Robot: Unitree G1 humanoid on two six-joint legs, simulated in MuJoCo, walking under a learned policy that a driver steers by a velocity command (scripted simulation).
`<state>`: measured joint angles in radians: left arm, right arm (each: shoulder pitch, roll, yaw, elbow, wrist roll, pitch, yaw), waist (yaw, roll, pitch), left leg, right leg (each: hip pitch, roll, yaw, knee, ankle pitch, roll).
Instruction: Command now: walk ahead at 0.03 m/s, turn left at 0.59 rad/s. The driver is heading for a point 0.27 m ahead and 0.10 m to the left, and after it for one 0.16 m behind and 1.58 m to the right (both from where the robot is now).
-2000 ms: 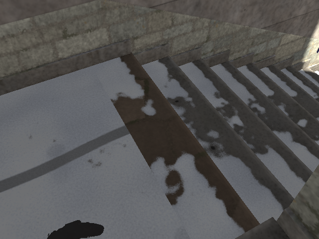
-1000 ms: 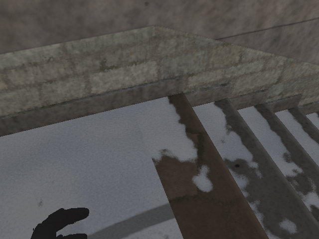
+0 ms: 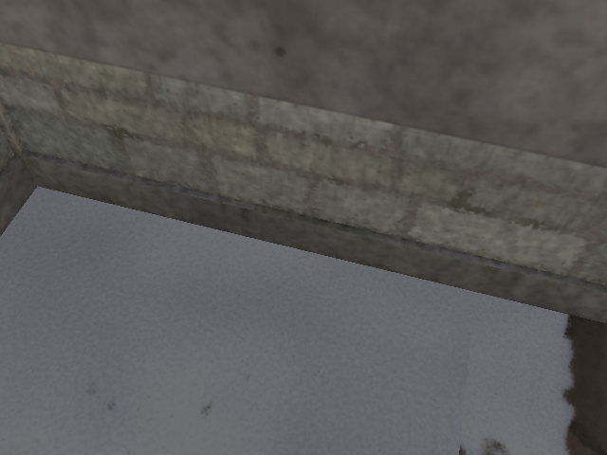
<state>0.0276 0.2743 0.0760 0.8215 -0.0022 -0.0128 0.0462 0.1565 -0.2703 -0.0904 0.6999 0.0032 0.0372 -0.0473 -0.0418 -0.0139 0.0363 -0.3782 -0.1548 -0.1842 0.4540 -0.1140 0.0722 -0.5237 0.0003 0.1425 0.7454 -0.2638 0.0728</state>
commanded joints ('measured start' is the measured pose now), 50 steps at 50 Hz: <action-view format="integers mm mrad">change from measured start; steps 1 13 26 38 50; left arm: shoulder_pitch -28 77 159 78 281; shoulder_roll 89 146 179 121 260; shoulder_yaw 15 33 46 23 39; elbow -72 -72 -32 -147 -136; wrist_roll -9 1 -16 3 49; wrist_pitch -25 6 9 4 -71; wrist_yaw -10 25 -14 -19 -66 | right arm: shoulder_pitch -17 22 90 17 -7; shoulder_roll -143 -91 -153 -192 -65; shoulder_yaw -30 -13 -41 -30 33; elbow -97 -133 -148 -156 -181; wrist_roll -5 16 13 6 3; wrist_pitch -10 5 11 -24 -60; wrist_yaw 8 40 44 8 31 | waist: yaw -1 49 37 44 68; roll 174 -128 -98 157 -198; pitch -154 -89 -113 -166 -35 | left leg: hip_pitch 169 -312 235 242 -295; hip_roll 271 108 148 322 31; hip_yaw -330 119 210 -175 42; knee -92 692 -42 -119 350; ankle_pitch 14 -283 34 70 -445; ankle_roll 143 -152 -12 164 -20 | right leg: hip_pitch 48 450 266 -41 478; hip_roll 23 -247 -261 -19 -323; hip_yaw -19 16 -199 -73 398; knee -79 -412 -212 156 -512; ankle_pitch -43 454 121 -108 -169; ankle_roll -21 -246 -115 5 -277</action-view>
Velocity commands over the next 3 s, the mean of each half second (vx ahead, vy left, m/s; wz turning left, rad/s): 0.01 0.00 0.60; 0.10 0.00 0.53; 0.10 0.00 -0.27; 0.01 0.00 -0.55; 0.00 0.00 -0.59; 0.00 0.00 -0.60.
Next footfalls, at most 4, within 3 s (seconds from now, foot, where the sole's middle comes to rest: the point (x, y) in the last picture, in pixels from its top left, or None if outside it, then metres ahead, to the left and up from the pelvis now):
0.10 right None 0.09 -0.15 -0.77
0.54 left None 0.02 0.14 -0.77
0.96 right None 0.13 -0.05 -0.77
1.32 left None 0.12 0.22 -0.77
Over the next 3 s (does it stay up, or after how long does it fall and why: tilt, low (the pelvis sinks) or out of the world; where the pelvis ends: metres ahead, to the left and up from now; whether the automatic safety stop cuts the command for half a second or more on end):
stays up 0.11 0.04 0.01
